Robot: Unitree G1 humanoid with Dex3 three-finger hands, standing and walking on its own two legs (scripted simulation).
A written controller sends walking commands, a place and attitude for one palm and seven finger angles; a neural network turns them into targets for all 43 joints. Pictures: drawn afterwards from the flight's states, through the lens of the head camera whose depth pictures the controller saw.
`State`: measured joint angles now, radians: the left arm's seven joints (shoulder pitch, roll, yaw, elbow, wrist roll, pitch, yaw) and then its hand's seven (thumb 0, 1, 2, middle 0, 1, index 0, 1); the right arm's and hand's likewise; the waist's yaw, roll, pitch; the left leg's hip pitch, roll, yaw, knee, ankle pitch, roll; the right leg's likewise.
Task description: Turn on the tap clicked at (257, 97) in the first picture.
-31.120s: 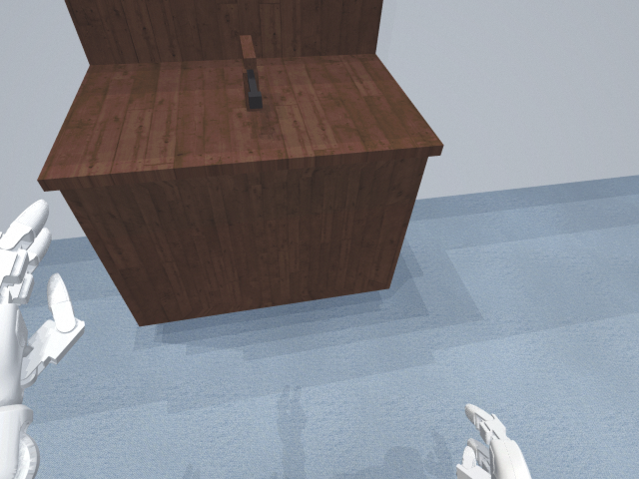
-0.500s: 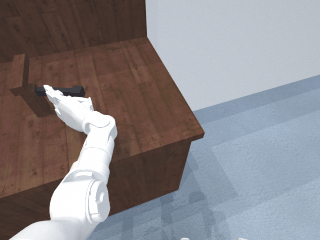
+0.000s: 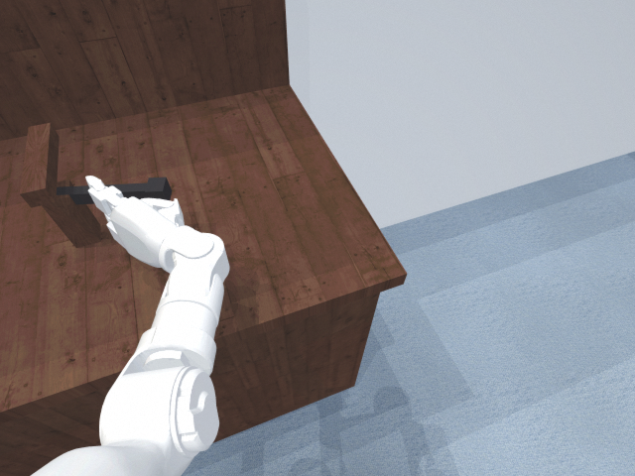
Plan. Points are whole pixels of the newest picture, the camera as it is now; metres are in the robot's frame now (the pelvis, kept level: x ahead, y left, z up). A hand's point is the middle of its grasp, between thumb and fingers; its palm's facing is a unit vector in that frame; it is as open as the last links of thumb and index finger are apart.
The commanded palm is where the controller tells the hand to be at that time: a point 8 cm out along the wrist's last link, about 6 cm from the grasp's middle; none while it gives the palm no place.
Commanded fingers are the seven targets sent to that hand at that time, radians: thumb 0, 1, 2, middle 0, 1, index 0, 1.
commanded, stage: lift the hand up off the lever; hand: left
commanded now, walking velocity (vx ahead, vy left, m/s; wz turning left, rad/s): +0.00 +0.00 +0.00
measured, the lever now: (158, 191) +0.49 +0.21 +0.08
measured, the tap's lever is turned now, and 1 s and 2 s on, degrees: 73 73 73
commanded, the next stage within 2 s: draw the hand back beside the body in 1.96 s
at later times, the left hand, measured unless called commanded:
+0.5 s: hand (173, 202) +0.44 +0.18 +0.11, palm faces +0.80 -0.59 -0.12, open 7.8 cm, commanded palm +0.38 +0.19 +0.12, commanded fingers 0.00 0.90 0.90 -0.15 -0.15 -0.15 -0.15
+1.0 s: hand (170, 197) +0.43 +0.17 +0.13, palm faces +0.80 -0.59 -0.13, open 7.8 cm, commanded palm +0.38 +0.19 +0.14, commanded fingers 0.00 0.90 0.90 -0.15 -0.15 -0.15 -0.15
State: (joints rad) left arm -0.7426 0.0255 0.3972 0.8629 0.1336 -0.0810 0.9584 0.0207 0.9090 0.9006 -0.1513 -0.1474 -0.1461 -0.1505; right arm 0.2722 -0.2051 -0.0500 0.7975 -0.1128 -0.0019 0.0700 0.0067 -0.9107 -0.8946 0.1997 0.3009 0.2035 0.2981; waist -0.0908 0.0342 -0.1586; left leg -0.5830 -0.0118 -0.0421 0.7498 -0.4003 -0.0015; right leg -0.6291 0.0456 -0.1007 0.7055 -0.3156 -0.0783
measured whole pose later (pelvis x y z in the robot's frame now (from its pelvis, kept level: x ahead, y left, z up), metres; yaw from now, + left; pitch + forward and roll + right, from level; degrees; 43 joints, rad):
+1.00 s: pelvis +0.00 +0.00 +0.01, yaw +1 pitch +8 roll +0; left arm -0.71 -0.03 0.29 0.69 0.10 0.11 0.95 0.02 0.90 0.89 -0.15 -0.15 -0.15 -0.15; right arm 0.19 -0.21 -0.04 0.81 -0.08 0.02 0.03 0.01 -0.91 -0.89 0.20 0.30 0.20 0.30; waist -0.04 0.03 -0.11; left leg -0.43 -0.02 -0.05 0.64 -0.35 0.00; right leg -0.47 0.04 -0.11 0.60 -0.27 -0.08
